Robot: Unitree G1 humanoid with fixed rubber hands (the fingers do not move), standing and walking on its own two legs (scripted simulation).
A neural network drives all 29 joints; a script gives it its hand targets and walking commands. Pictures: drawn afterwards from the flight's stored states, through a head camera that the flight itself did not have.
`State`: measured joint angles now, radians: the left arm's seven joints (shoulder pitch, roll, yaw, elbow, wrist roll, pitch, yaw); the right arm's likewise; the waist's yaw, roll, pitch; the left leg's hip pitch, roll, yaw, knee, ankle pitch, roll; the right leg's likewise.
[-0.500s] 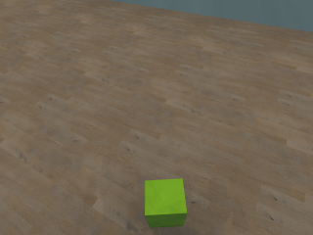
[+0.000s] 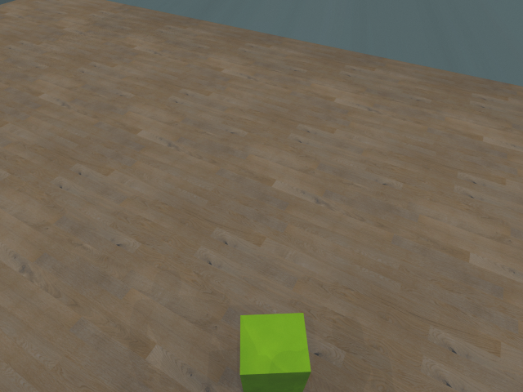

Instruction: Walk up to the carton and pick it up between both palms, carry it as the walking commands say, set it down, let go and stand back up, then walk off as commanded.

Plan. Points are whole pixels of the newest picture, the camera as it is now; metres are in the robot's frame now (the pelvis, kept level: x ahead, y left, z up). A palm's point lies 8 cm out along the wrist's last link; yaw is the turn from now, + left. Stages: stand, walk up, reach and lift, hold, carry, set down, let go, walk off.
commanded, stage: stand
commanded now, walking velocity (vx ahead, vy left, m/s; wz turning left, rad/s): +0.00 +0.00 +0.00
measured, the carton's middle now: (272, 357) +0.37 +0.00 -0.63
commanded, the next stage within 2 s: reach and lift in 0.10 s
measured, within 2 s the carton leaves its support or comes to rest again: neither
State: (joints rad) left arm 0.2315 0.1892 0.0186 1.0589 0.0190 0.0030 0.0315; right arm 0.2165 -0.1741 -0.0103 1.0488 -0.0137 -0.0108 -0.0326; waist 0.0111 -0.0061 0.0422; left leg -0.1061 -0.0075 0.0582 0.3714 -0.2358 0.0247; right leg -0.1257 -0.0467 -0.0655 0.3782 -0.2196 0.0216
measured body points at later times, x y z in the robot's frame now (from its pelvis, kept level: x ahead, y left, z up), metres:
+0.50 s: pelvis -0.03 -0.02 -0.03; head +0.07 -0.02 +0.41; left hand +0.14 +0.21 -0.16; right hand +0.15 -0.22 -0.16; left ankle -0.02 +0.10 -0.75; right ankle -0.01 -0.13 -0.75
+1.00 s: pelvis -0.08 -0.02 -0.09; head +0.08 -0.02 +0.33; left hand +0.24 +0.20 -0.19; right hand +0.26 -0.21 -0.19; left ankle -0.02 +0.10 -0.75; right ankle -0.01 -0.13 -0.75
